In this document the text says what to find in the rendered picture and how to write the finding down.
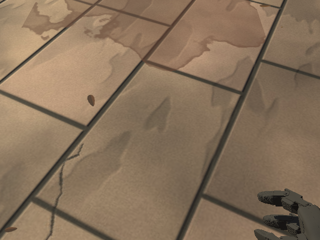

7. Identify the robot right hand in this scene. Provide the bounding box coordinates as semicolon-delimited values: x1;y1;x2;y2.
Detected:
254;188;320;240

